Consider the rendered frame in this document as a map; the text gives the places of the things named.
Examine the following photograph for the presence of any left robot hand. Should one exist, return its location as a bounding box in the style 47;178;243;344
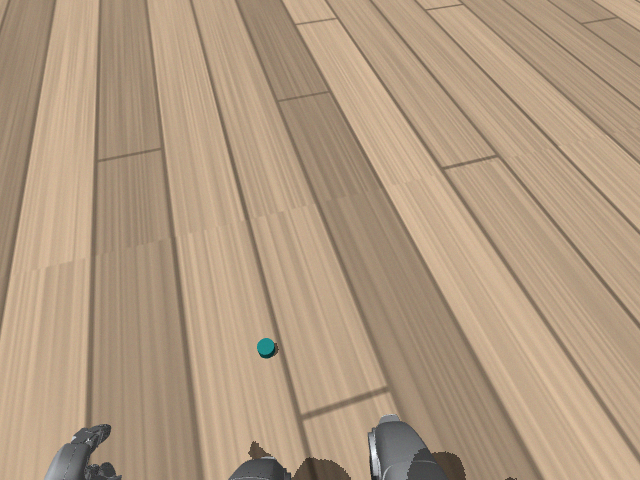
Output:
44;424;122;480

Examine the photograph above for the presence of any tin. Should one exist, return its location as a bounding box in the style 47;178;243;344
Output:
257;338;275;359

